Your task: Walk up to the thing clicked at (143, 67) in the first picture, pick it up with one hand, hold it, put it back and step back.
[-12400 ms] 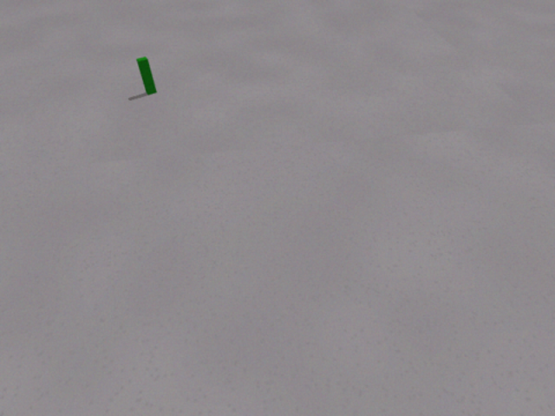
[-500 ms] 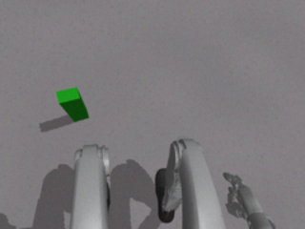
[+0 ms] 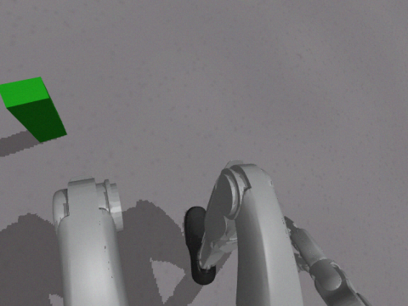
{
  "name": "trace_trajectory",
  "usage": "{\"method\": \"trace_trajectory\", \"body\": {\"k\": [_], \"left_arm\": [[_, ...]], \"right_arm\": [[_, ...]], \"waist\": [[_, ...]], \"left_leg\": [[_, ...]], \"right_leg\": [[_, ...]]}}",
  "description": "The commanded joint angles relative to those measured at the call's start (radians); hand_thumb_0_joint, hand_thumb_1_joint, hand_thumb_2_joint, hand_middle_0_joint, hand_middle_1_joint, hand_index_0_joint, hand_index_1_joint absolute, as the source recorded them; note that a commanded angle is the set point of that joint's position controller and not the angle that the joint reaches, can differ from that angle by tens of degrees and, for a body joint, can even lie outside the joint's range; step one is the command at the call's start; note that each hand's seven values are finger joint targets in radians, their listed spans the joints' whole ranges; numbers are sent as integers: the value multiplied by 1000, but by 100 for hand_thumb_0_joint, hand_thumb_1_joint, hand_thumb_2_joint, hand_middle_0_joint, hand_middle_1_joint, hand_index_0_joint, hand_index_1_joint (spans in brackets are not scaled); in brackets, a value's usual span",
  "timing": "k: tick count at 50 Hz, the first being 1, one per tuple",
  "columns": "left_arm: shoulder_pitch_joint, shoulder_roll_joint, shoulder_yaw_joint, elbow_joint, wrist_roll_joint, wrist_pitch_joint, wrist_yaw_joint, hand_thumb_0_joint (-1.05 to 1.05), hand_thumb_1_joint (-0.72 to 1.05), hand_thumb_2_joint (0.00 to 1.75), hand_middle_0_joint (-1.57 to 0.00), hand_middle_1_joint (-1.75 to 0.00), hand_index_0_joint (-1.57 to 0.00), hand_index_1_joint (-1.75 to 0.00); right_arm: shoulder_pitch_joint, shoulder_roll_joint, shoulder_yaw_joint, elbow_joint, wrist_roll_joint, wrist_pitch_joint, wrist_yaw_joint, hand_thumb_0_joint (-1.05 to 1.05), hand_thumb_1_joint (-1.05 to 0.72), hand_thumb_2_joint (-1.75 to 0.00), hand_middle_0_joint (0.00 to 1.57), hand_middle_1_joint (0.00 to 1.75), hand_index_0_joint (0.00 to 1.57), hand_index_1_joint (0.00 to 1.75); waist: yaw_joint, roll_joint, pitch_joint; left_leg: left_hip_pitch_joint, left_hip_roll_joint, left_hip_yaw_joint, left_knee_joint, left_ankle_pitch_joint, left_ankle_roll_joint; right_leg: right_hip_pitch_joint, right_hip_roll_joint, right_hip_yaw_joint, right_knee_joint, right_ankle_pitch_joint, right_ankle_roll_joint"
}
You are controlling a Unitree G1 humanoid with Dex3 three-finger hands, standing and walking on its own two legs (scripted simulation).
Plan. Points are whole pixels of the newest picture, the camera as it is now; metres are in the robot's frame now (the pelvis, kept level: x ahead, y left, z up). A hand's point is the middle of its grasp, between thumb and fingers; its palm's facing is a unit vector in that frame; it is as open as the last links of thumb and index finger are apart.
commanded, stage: approach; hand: left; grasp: from the side
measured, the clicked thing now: (40, 115) +0.47 +0.26 -0.21
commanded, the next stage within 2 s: close in in 0.04 s
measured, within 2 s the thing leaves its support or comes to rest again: neither
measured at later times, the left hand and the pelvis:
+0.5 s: hand (1, 141) +0.40 +0.30 -0.17, palm faces +0.23 -0.97 +0.02, open 17.6 cm; pelvis -0.01 +0.01 -0.04, yaw -3 degrees
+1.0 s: hand (32, 137) +0.42 +0.26 -0.18, palm faces +0.21 -0.98 +0.00, open 17.7 cm; pelvis -0.01 +0.01 -0.04, yaw -4 degrees
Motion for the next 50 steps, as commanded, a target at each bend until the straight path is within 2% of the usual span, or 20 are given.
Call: {"method": "trace_trajectory", "body": {"k": [1,2,3,5,7,8,11,13,14,15,17,19,21,26,30,35,41,43,44,50], "left_arm": [[-130,394,41,-186,-6,-111,27,0,-61,0,-11,-9,-9,-11],[-125,371,22,-197,-2,-123,35,0,-61,2,-10,-10,-8,-12],[-127,325,-6,-201,-3,-137,43,0,-61,2,-10,-11,-9,-12],[-97,277,-30,-170,2,-157,69,0,-61,1,-10,-11,-9,-12],[-120,158,-105,-161,-9,-187,93,0,-61,2,-10,-12,-9,-12],[-104,215,-70,-160,-3,-201,114,0,-61,0,-10,-10,-10,-10],[-126,199,-84,-154,3,-250,177,0,-61,0,-10,-10,-10,-9],[-136,149,-113,-147,12,-278,222,0,-61,0,-10,-10,-10,-9],[-115,159,-95,-144,18,-291,245,0,-61,0,-10,-9,-10,-8],[-128,164,-103,-154,29,-305,270,0,-61,0,-9,-9,-10,-8],[-119,112,-129,-138,45,-323,310,0,-61,0,-10,-9,-10,-8],[-129,86,-152,-120,57,-338,345,0,-61,0,-9,-8,-10,-7],[-115,68,-174,-97,69,-352,374,0,-61,0,-9,-7,-10,-6],[-100,28,-230,-99,76,-381,404,0,-61,0,-9,-7,-9,-6],[-126,3,-255,-97,70,-400,434,0,-61,0,-8,-7,-9,-6],[-114,8,-260,-96,85,-424,467,0,-61,0,-8,-7,-9,-6],[-134,3,-269,-85,98,-445,512,0,-61,0,-8,-7,-8,-6],[-141,-21,-305,-83,106,-447,517,0,-61,0,-8,-7,-8,-6],[-145,-21,-297,-74,108,-449,523,0,-61,0,-8,-7,-8,-6],[-137,-34,-313,-89,107,-458,559,0,-61,2,-7,-7,-7,-6]], "right_arm": [[97,-308,-78,-29,-27,16,-17,0,-93,-91,20,30,20,30],[81,-311,-77,-30,-32,21,-15,0,-93,-91,20,30,20,30],[67,-310,-65,-38,-38,26,-13,0,-93,-91,20,30,20,30],[51,-316,-59,-33,-51,36,-8,0,-94,-91,20,30,20,30],[24,-315,-42,-51,-59,41,1,0,-94,-91,20,30,20,30],[30,-320,-41,-36,-65,45,3,0,-94,-91,20,30,20,30],[12,-320,-21,-34,-82,59,15,0,-95,-91,20,30,20,30],[-7,-319,-13,-35,-90,64,27,0,-95,-91,20,30,20,30],[-10,-327,-13,-31,-98,69,32,0,-95,-91,20,30,20,30],[-14,-328,-9,-33,-103,74,37,0,-96,-91,20,30,20,30],[-29,-326,-10,-36,-110,84,48,0,-95,-91,20,30,20,30],[-24,-323,-3,-34,-120,91,59,0,-96,-91,20,30,20,30],[-40,-326,-1,-43,-126,98,65,0,-96,-91,20,30,20,30],[-47,-322,8,-49,-141,114,79,0,-96,-91,20,30,20,30],[-59,-331,14,-58,-139,123,87,0,-95,-91,20,30,20,30],[-68,-326,28,-60,-151,135,93,0,-95,-91,20,30,20,30],[-74,-327,40,-63,-161,147,99,0,-95,-91,20,30,20,30],[-72,-320,45,-58,-165,151,102,0,-95,-91,20,30,20,30],[-75,-329,41,-59,-166,153,101,0,-95,-91,20,30,20,30],[-71,-325,46,-51,-173,157,107,0,-94,-91,20,30,20,30]], "waist": [[22,492,-702],[23,493,-686],[-1,501,-670],[-9,496,-646],[-48,468,-608],[-35,467,-613],[-45,436,-577],[-54,449,-537],[-46,449,-543],[-50,465,-536],[-59,456,-506],[-79,427,-489],[-82,407,-457],[-94,378,-479],[-110,371,-434],[-105,389,-455],[-112,394,-437],[-126,394,-434],[-131,388,-421],[-125,381,-455]], "left_leg": [[522,17,59,-313,217,-11],[513,18,55,-309,200,-10],[515,18,45,-306,198,-13],[528,22,29,-290,204,-17],[517,22,8,-277,190,-20],[507,22,13,-261,189,-17],[453,18,17,-229,165,-11],[439,18,11,-236,131,-15],[449,18,8,-232,140,-17],[443,18,6,-235,134,-19],[430,18,0,-238,111,-20],[390,16,4,-219,97,-14],[363,16,-4,-225,55,-12],[345,11,2,-197,61,-3],[325,13,-25,-216,13,-4],[354,14,-22,-201,79,-11],[344,13,-29,-202,65,-12],[342,12,-23,-193,66,-10],[336,12,-34,-203,44,-11],[351,11,-26,-183,78,-10]], "right_leg": [[307,45,-75,-133,126,-55],[292,47,-78,-129,116,-56],[288,46,-90,-120,120,-55],[258,48,-103,-103,125,-55],[245,47,-122,-93,127,-51],[264,50,-121,-93,127,-50],[285,55,-125,-94,125,-45],[274,57,-134,-88,107,-43],[283,59,-137,-84,117,-42],[278,59,-141,-77,112,-43],[264,59,-145,-77,102,-40],[284,64,-147,-87,103,-37],[267,63,-152,-85,77,-38],[308,71,-152,-95,96,-34],[274,70,-166,-86,63,-34],[304,73,-162,-75,116,-34],[305,73,-166,-75,111,-34],[313,76,-162,-80,119,-33],[297,72,-169,-78,103,-32],[329,78,-166,-84,136,-29]]}}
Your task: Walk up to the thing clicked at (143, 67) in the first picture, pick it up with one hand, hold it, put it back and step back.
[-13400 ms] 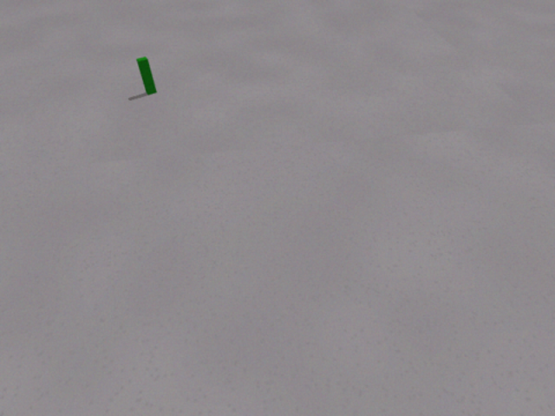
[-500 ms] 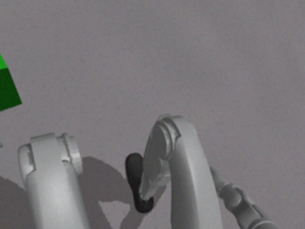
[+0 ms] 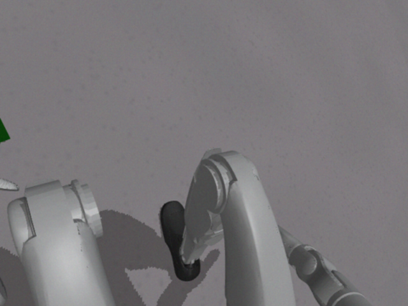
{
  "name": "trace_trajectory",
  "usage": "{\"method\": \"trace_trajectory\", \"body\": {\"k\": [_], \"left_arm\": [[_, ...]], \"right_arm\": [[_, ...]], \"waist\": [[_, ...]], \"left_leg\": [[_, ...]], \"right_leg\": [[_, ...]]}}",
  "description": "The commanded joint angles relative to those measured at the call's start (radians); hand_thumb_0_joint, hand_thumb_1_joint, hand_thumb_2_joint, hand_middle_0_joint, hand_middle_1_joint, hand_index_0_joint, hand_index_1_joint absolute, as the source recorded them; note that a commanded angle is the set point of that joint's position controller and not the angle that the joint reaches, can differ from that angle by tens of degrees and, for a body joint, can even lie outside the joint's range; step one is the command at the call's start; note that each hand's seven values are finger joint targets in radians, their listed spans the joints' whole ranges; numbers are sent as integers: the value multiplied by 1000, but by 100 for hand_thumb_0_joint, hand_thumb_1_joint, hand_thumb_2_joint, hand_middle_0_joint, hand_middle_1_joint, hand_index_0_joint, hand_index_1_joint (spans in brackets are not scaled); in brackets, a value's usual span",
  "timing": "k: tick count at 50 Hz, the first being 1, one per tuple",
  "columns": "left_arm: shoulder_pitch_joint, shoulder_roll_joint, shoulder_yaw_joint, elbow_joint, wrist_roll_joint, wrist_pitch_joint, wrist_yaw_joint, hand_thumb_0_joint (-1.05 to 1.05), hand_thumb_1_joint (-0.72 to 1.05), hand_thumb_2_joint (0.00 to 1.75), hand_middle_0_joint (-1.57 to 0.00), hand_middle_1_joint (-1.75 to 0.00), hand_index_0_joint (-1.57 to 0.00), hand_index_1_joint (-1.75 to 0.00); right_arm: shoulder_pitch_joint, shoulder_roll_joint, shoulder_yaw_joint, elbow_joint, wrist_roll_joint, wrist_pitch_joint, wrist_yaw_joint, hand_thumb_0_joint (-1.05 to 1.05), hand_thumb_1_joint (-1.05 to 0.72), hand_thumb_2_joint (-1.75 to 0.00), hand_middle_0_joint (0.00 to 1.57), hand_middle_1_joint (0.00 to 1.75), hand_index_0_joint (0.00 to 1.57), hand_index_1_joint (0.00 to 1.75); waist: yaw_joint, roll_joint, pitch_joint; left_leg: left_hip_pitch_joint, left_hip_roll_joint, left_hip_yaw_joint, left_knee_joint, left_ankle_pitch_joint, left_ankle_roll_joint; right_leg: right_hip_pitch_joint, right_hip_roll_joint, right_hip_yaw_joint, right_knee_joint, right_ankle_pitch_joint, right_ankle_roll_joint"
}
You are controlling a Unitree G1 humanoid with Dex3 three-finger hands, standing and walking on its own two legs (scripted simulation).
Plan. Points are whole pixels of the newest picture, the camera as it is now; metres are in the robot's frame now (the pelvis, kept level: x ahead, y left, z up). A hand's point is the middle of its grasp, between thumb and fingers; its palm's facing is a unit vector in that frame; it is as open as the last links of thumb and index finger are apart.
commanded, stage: close in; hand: left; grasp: from the side
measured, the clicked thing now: out of the picture +0.46 +0.28 -0.17
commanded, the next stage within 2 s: rest palm in 0.16 s
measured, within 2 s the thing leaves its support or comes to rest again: neither
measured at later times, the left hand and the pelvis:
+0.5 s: hand out of the picture +0.43 +0.27 -0.14, palm faces +0.32 -0.95 +0.00, open 17.6 cm; pelvis +0.00 +0.00 +0.00, yaw -1 degrees
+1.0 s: hand out of the picture +0.44 +0.27 -0.15, palm faces +0.34 -0.94 -0.01, open 13.6 cm; pelvis +0.00 +0.00 +0.00, yaw -1 degrees
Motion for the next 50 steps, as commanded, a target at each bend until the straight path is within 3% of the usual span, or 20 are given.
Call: {"method": "trace_trajectory", "body": {"k": [1,6,9,14,21,23,24,27,30,33,37,38,40,43,48,50], "left_arm": [[-192,152,-4,-142,0,-74,26,0,-61,3,-7,-8,-8,-7],[-207,174,-6,-157,17,-79,63,0,-61,4,-7,-7,-7,-7],[-206,139,-33,-153,25,-75,80,0,-61,4,-6,-7,-6,-7],[-220,143,-43,-161,32,-77,105,0,-61,4,-8,-4,-7,-5],[-223,152,-35,-121,41,-89,138,0,-56,6,-8,-4,-7,-5],[-227,158,-34,-128,46,-93,140,0,-53,7,-7,-4,-6,-5],[-221,156,-31,-111,46,-93,142,0,-47,7,-14,-8,-13,-8],[-246,205,-11,-143,49,-101,145,0,-41,13,-19,-13,-17,-13],[-241,181,-27,-120,46,-93,141,0,-37,15,-22,-16,-21,-16],[-243,202,-13,-120,47,-92,144,0,-29,20,-26,-19,-25,-20],[-255,170,-46,-119,49,-90,138,0,-19,24,-31,-24,-30,-24],[-238,200,-16,-108,49,-87,141,0,-15,26,-31,-25,-30,-25],[-252,196,-28,-116,52,-83,143,0,-13,27,-33,-26,-33,-26],[-272,214,-15,-83,48,-81,152,0,-8,31,-38,-30,-37,-30],[-282,252,-3,-95,53,-87,145,0,2,36,-42,-35,-41,-35],[-265,219,-20,-65,48,-84,138,0,7,38,-44,-36,-43,-36]], "right_arm": [[50,-332,-108,-24,-4,4,-20,0,-94,-91,20,30,20,30],[45,-325,-101,-24,-8,14,-18,0,-94,-91,20,30,20,30],[41,-326,-106,-22,-10,16,-15,0,-94,-91,20,30,20,30],[37,-323,-103,-23,-9,19,-10,0,-92,-91,20,30,20,30],[27,-324,-92,-29,-12,23,-8,0,-92,-91,20,30,20,30],[26,-324,-92,-27,-16,26,-7,0,-92,-91,20,30,20,30],[31,-325,-89,-26,-17,28,-8,0,-92,-90,20,30,20,30],[29,-325,-85,-24,-17,30,-10,0,-91,-90,20,30,20,30],[27,-323,-82,-24,-19,32,-12,0,-91,-90,20,30,20,30],[30,-325,-81,-24,-19,33,-12,0,-91,-90,20,30,20,30],[32,-329,-76,-25,-19,37,-12,0,-91,-90,20,30,20,30],[41,-336,-76,-22,-21,40,-13,0,-91,-90,20,30,20,30],[40,-334,-73,-22,-21,45,-13,0,-90,-90,20,30,20,30],[35,-332,-61,-30,-21,48,-13,0,-90,-90,20,30,20,30],[32,-330,-60,-30,-24,51,-16,0,-90,-90,20,30,20,30],[24,-332,-55,-36,-25,51,-16,0,-90,-90,20,30,20,30]], "waist": [[-72,448,-609],[-68,452,-607],[-76,459,-596],[-76,449,-591],[-84,440,-570],[-83,452,-585],[-90,454,-590],[-79,471,-595],[-93,447,-585],[-83,454,-590],[-102,472,-588],[-97,485,-599],[-101,492,-596],[-113,461,-565],[-103,457,-573],[-116,452,-555]], "left_leg": [[361,23,78,-351,76,-19],[352,24,77,-351,81,-20],[360,26,73,-357,57,-21],[350,25,74,-353,64,-19],[350,29,59,-362,47,-20],[366,30,60,-356,62,-22],[374,31,59,-353,80,-24],[367,33,66,-349,77,-20],[350,34,71,-337,89,-17],[354,34,65,-348,61,-18],[386,39,45,-358,89,-28],[406,40,42,-359,121,-30],[412,43,41,-358,138,-33],[360,38,45,-350,107,-23],[348,39,59,-342,61,-16],[344,40,49,-351,59,-17]], "right_leg": [[297,47,-96,-158,93,-62],[303,51,-100,-161,98,-63],[281,52,-100,-162,82,-64],[288,52,-99,-166,90,-62],[279,52,-105,-167,76,-61],[281,54,-104,-165,88,-62],[293,54,-107,-163,103,-60],[305,56,-100,-166,99,-63],[307,60,-101,-172,111,-61],[307,60,-106,-175,88,-61],[291,56,-116,-159,112,-60],[301,55,-116,-153,136,-60],[302,56,-116,-150,147,-61],[313,59,-119,-164,126,-59],[325,62,-109,-183,90,-57],[314,61,-118,-178,89,-56]]}}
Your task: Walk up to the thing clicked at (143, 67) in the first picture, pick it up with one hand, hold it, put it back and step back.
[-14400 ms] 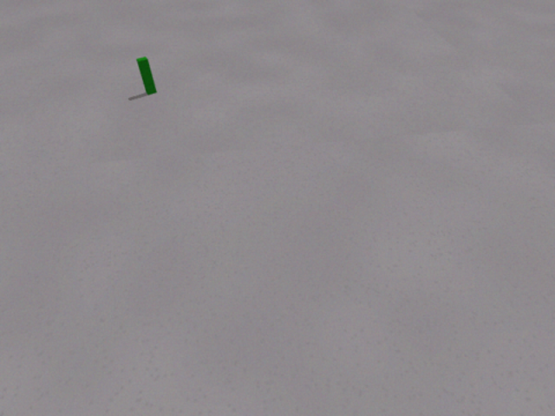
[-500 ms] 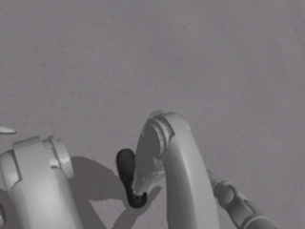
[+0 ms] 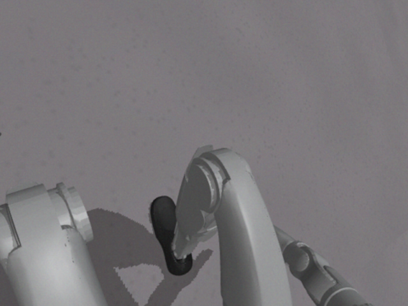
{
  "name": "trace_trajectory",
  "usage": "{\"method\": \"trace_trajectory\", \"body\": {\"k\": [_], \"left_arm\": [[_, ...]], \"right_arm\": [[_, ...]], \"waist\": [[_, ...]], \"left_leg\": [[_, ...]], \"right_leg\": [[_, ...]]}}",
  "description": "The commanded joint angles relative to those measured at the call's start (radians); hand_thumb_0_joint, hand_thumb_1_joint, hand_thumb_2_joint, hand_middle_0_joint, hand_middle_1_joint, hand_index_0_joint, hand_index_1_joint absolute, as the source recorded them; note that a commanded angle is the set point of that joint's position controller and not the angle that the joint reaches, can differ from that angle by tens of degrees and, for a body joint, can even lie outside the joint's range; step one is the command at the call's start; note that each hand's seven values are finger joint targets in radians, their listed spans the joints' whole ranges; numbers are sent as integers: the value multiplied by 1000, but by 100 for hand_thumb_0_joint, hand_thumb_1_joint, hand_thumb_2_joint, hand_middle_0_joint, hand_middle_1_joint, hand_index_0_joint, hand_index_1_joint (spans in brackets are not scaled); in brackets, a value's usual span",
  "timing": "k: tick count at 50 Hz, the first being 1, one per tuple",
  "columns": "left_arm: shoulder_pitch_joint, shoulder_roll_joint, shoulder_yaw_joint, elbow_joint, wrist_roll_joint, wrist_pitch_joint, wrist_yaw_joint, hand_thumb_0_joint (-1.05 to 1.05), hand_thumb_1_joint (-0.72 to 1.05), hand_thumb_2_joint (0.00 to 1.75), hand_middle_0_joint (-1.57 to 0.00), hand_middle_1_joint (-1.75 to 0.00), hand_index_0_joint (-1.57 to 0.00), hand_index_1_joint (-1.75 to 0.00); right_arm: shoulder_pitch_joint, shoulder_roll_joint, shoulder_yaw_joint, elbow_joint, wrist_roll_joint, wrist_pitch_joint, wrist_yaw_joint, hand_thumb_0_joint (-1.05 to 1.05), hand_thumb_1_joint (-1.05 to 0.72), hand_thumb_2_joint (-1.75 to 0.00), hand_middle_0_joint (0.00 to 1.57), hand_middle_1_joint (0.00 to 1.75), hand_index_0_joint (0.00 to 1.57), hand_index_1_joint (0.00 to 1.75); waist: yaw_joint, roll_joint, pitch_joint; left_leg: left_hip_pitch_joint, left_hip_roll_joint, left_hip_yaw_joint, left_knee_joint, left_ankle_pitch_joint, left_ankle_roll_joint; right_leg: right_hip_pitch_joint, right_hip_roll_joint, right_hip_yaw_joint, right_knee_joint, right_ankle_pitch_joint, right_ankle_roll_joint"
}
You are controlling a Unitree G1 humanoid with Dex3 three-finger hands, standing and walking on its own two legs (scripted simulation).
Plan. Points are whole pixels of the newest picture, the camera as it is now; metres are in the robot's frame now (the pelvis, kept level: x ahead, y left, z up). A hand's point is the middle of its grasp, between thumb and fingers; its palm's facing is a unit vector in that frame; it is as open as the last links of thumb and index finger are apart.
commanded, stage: close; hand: left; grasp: from the side
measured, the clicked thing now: out of the picture +0.46 +0.29 -0.17
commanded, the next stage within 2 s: settle in 0.76 s
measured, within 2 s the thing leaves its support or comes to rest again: leaves its support in 1.06 s
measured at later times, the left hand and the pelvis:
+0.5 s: hand out of the picture +0.44 +0.29 -0.15, palm faces +0.37 -0.93 -0.01, open 8.6 cm; pelvis +0.00 +0.00 +0.00, yaw +0 degrees
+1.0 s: hand out of the picture +0.44 +0.29 -0.15, palm faces +0.35 -0.94 +0.00, open 8.2 cm; pelvis +0.00 +0.00 +0.00, yaw +0 degrees
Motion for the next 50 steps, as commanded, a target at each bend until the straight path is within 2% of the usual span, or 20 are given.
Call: {"method": "trace_trajectory", "body": {"k": [1,3,5,8,9,10,12,14,15,17,18,23,26,30,35,37,41,44,49,50], "left_arm": [[-196,168,11,-124,-4,-66,-8,0,10,39,-46,-38,-46,-38],[-179,193,27,-106,-4,-66,-8,0,11,42,-48,-40,-48,-40],[-173,178,23,-113,-7,-67,-10,0,14,44,-50,-43,-50,-43],[-214,180,11,-136,-3,-68,-11,0,20,51,-58,-50,-57,-50],[-199,199,22,-140,-3,-70,-12,0,21,53,-60,-52,-59,-52],[-186,176,9,-136,-9,-69,-16,0,22,53,-61,-53,-61,-53],[-221,206,22,-164,-11,-72,-13,0,30,57,-63,-55,-62,-55],[-235,182,1,-171,-10,-68,-16,0,31,59,-66,-58,-66,-58],[-211,201,19,-162,-4,-63,-14,0,34,59,-67,-59,-66,-58],[-225,195,13,-152,0,-57,-13,0,36,63,-72,-63,-71,-63],[-211,228,40,-143,1,-56,-7,0,38,65,-73,-66,-73,-65],[-219,195,16,-118,-4,-50,-12,0,37,76,-86,-80,-86,-79],[-225,187,-1,-135,2,-52,-15,0,46,79,-89,-83,-89,-82],[-245,205,8,-131,-6,-48,-19,0,43,82,-93,-87,-93,-86],[-231,239,40,-150,-8,-53,-25,0,45,94,-104,-101,-104,-100],[-230,234,45,-154,-10,-50,-28,0,43,97,-109,-105,-109,-104],[-192,202,25,-168,-8,-43,-42,0,46,104,-116,-114,-116,-113],[-200,179,7,-180,-13,-38,-43,0,45,113,-122,-122,-121,-124],[-214,209,33,-250,-14,-29,-37,0,53,123,-130,-133,-129,-134],[-231,196,16,-275,-13,-28,-40,0,53,124,-132,-134,-131,-136]], "right_arm": [[62,-348,-102,-17,-5,7,-24,0,-90,-90,20,30,20,30],[61,-350,-99,-18,-4,10,-25,0,-89,-90,20,30,20,30],[52,-353,-99,-24,-3,11,-26,0,-89,-90,20,30,20,30],[55,-355,-98,-19,-6,11,-25,0,-90,-90,20,30,20,30],[50,-352,-96,-24,-5,12,-25,0,-89,-90,20,30,20,30],[43,-347,-96,-28,-3,10,-25,0,-89,-90,20,30,20,30],[57,-350,-95,-20,-6,11,-28,0,-89,-90,20,30,20,30],[53,-350,-98,-17,-4,9,-30,0,-89,-89,20,30,20,30],[62,-355,-102,-10,-6,9,-30,0,-89,-89,20,30,20,30],[60,-354,-98,-13,-6,14,-32,0,-89,-89,20,30,20,30],[65,-357,-97,-13,-8,19,-32,0,-89,-89,20,30,20,30],[59,-352,-90,-25,-7,24,-31,0,-90,-89,20,30,20,30],[60,-354,-94,-18,-9,21,-29,0,-89,-89,20,30,20,30],[56,-357,-94,-23,-6,20,-33,0,-89,-89,20,30,20,30],[46,-360,-94,-30,-5,20,-34,0,-90,-89,20,30,20,30],[56,-358,-96,-25,-6,21,-34,0,-90,-90,20,30,20,30],[60,-359,-101,-27,-5,21,-36,0,-90,-89,20,30,20,30],[55,-359,-108,-28,0,20,-33,0,-92,-90,20,30,20,30],[77,-355,-120,-24,1,24,-31,0,-92,-90,20,30,20,30],[69,-354,-123,-32,6,22,-31,0,-92,-90,20,30,20,30]], "waist": [[-86,479,-601],[-80,478,-616],[-77,488,-589],[-95,505,-591],[-80,506,-594],[-77,486,-592],[-84,486,-609],[-93,507,-604],[-86,519,-613],[-93,512,-606],[-85,523,-606],[-103,494,-579],[-101,502,-583],[-104,485,-583],[-86,502,-587],[-92,493,-601],[-84,530,-614],[-85,518,-604],[-69,546,-651],[-69,557,-636]], "left_leg": [[359,36,75,-348,97,-19],[365,37,73,-345,114,-20],[371,40,66,-357,107,-24],[383,43,59,-359,102,-26],[373,41,66,-358,95,-24],[359,39,72,-348,84,-19],[359,39,75,-341,106,-17],[381,41,73,-343,109,-20],[398,43,73,-345,130,-24],[404,47,62,-351,142,-28],[401,46,63,-355,137,-28],[361,41,66,-352,104,-20],[378,43,62,-354,98,-22],[359,41,71,-342,92,-15],[367,45,66,-356,82,-19],[360,43,71,-347,91,-17],[416,47,62,-362,146,-30],[401,45,62,-361,122,-27],[416,41,75,-361,129,-26],[408,41,75,-368,116,-28]], "right_leg": [[314,47,-95,-153,109,-61],[322,51,-98,-149,117,-63],[301,47,-101,-146,112,-64],[291,48,-104,-141,110,-65],[304,51,-103,-146,104,-66],[305,53,-101,-153,96,-64],[326,53,-95,-156,115,-63],[308,50,-97,-152,121,-62],[313,49,-96,-148,135,-63],[303,47,-103,-144,140,-63],[309,49,-103,-144,133,-65],[309,51,-106,-155,111,-63],[300,49,-104,-151,110,-63],[307,51,-101,-159,107,-61],[304,51,-101,-153,94,-64],[320,51,-100,-156,104,-61],[304,48,-105,-142,138,-66],[291,48,-103,-145,126,-67],[316,46,-93,-149,131,-67],[297,43,-92,-148,119,-69]]}}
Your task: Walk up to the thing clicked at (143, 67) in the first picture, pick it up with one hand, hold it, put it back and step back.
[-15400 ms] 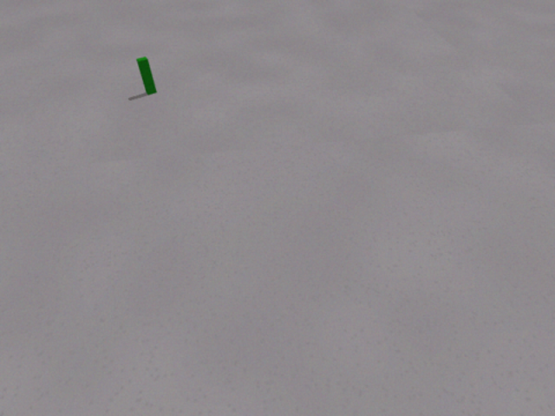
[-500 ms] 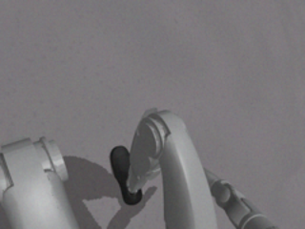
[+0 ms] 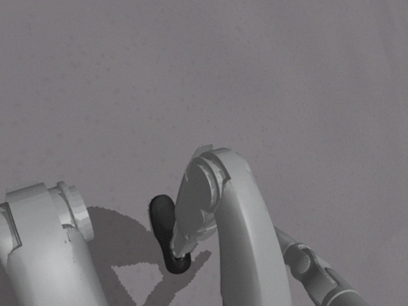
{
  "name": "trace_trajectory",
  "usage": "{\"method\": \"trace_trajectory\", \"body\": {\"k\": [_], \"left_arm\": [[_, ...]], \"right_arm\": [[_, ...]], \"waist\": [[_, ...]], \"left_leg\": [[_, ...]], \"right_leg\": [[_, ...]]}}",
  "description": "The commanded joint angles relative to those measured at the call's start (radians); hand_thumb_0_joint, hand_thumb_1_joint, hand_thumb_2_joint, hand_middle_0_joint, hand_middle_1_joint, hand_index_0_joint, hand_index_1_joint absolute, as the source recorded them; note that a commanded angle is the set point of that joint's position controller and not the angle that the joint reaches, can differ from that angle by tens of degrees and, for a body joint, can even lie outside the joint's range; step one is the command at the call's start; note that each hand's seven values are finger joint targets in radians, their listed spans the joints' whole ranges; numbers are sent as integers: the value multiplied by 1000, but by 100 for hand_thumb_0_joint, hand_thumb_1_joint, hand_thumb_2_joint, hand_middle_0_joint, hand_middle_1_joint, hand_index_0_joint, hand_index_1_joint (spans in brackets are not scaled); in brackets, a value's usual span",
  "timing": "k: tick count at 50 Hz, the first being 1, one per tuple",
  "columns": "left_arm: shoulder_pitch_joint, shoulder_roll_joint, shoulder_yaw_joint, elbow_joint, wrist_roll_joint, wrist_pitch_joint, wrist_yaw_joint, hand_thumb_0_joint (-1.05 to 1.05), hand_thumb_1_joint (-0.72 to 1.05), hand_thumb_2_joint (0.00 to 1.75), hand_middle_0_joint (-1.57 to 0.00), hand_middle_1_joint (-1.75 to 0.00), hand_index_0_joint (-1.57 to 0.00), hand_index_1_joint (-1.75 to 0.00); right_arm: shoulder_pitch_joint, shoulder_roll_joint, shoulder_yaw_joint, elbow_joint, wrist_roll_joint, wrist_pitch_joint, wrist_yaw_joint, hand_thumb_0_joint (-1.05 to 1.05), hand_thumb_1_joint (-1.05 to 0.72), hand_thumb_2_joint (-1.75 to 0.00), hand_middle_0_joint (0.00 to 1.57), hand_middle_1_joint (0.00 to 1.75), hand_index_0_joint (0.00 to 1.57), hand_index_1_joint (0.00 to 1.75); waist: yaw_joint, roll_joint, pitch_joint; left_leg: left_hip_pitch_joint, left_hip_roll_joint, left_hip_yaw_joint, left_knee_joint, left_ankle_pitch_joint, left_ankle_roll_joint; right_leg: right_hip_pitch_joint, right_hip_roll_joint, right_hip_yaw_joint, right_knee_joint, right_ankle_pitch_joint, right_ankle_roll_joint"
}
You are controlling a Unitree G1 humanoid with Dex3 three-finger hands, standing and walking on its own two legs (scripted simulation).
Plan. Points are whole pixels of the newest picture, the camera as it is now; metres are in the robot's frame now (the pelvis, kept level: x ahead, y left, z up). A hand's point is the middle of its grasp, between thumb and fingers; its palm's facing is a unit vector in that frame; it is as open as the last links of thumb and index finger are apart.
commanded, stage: settle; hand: left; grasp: from the side
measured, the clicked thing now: out of the picture +0.44 +0.28 -0.17
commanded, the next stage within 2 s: hold in 0.50 s
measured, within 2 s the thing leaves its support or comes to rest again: leaves its support in 0.06 s
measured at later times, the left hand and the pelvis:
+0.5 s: hand out of the picture +0.42 +0.31 -0.06, palm faces +0.33 -0.94 -0.03, open 8.5 cm; pelvis +0.01 +0.00 +0.02, yaw +3 degrees
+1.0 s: hand out of the picture +0.39 +0.30 +0.07, palm faces +0.31 -0.95 -0.07, open 8.5 cm; pelvis +0.02 -0.01 +0.09, yaw +10 degrees
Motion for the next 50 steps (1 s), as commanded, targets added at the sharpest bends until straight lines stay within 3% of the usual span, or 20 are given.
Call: {"method": "trace_trajectory", "body": {"k": [1,7,8,9,10,13,19,20,23,24,27,31,32,35,40,42,43,46,47,50], "left_arm": [[-230,188,17,-221,-3,-68,3,0,52,126,-134,-137,-133,-138],[-201,163,4,-300,-5,-23,-9,0,45,128,-139,-142,-138,-143],[-215,140,-13,-311,-10,-16,-12,0,45,127,-139,-142,-139,-143],[-192,91,-36,-328,-13,-4,-18,0,48,129,-139,-143,-139,-145],[-179,117,-11,-327,-15,9,-17,0,45,129,-141,-144,-141,-146],[-183,90,-33,-381,-18,42,-27,0,45,128,-141,-145,-141,-146],[-194,68,-34,-506,-21,114,-40,0,36,127,-141,-146,-142,-147],[-168,13,-76,-493,-21,131,-51,0,36,127,-141,-146,-141,-147],[-167,-5,-69,-570,-37,175,-54,0,34,126,-142,-147,-143,-148],[-213,-17,-91,-616,-40,183,-57,0,34,125,-141,-146,-141,-146],[-174,-52,-98,-600,-46,228,-64,0,30,126,-142,-148,-143,-148],[-168,-60,-80,-647,-52,260,-64,0,38,118,-140,-149,-143,-147],[-154,-82,-102,-654,-54,268,-72,0,42,123,-140,-151,-144,-148],[-117,-87,-98,-702,-59,293,-96,0,38,123,-141,-152,-145,-149],[-103,-90,-80,-844,-93,347,-134,0,28,120,-139,-150,-143,-147],[-31,-169,-111,-807,-107,388,-141,0,23,121,-141,-153,-145,-150],[-79,-151,-100,-897,-109,393,-139,0,22,120,-139,-152,-143,-149],[-25,-189,-118,-925,-107,437,-130,0,21,121,-140,-152,-144,-150],[-61,-146,-100,-1008,-106,443,-122,0,17,121,-141,-153,-144,-150],[-10,-218,-135,-1049,-131,482,-125,0,16,119,-140,-151,-144,-148]], "right_arm": [[73,-349,-131,-9,0,8,-21,0,-92,-90,20,30,20,30],[100,-334,-168,0,19,8,-23,0,-92,-90,20,30,20,30],[105,-332,-170,-6,23,10,-22,0,-92,-90,20,30,20,30],[98,-326,-179,-15,29,7,-20,0,-91,-90,20,30,20,30],[115,-330,-190,-5,33,7,-21,0,-92,-90,20,30,20,30],[143,-314,-211,-1,51,9,-21,0,-91,-90,20,30,20,30],[185,-286,-267,-6,95,12,-25,0,-91,-90,20,30,20,30],[186,-275,-273,-6,102,13,-26,0,-91,-90,20,30,20,30],[214,-264,-308,-4,127,11,-30,0,-91,-90,20,30,20,30],[222,-255,-317,-5,135,12,-32,0,-91,-90,20,30,20,30],[236,-232,-340,-6,164,12,-40,0,-91,-90,20,30,20,30],[256,-212,-366,-10,193,17,-50,0,-93,-90,20,30,20,30],[257,-207,-371,-13,199,19,-52,0,-93,-90,20,30,20,30],[265,-196,-402,-14,224,15,-63,0,-93,-90,20,30,20,30],[281,-169,-441,-25,266,6,-82,0,-93,-90,20,30,20,30],[273,-157,-459,-42,284,-2,-91,0,-94,-90,20,30,20,30],[285,-152,-467,-42,289,-6,-95,0,-93,-90,20,30,20,30],[287,-138,-491,-56,309,-14,-110,0,-94,-90,20,30,20,30],[285,-129,-495,-65,313,-18,-115,0,-94,-90,20,30,20,30],[290,-112,-505,-73,325,-34,-129,0,-94,-90,20,30,20,30]], "waist": [[-76,571,-663],[-43,573,-716],[-56,572,-708],[-45,560,-706],[-36,563,-719],[-25,563,-749],[25,585,-812],[27,580,-801],[49,570,-848],[47,575,-865],[60,533,-859],[85,511,-908],[89,520,-924],[116,513,-974],[150,472,-1056],[147,428,-1047],[150,435,-1072],[166,399,-1069],[172,391,-1093],[166,322,-1095]], "left_leg": [[417,41,81,-365,131,-32],[418,35,105,-375,153,-28],[398,31,104,-379,135,-25],[404,30,103,-392,130,-27],[411,31,106,-394,126,-26],[393,23,122,-403,125,-21],[416,16,132,-451,97,-19],[417,15,136,-460,88,-20],[415,6,158,-469,97,-13],[396,1,169,-475,82,-9],[374,-5,180,-501,32,0],[402,-10,189,-531,56,2],[414,-13,194,-540,68,1],[449,-15,212,-561,107,3],[467,-21,246,-603,119,12],[475,-22,253,-630,88,17],[478,-24,259,-637,90,18],[509,-24,265,-695,66,22],[504,-25,274,-704,44,27],[510,-27,288,-724,63,35]], "right_leg": [[299,41,-87,-136,132,-72],[308,37,-64,-147,146,-77],[300,36,-67,-148,133,-76],[284,32,-64,-151,130,-76],[281,33,-61,-153,126,-78],[289,29,-48,-160,123,-78],[225,16,-21,-163,87,-90],[208,14,-15,-166,77,-91],[214,11,1,-184,83,-94],[217,11,8,-190,69,-95],[203,7,22,-217,28,-97],[202,-1,40,-236,34,-98],[207,-5,45,-235,40,-99],[215,-10,64,-245,57,-103],[284,-16,97,-298,49,-104],[298,-19,109,-338,24,-103],[320,-20,115,-353,28,-102],[352,-26,136,-417,4,-102],[383,-23,146,-445,-19,-100],[472,-27,178,-519,-12,-91]]}}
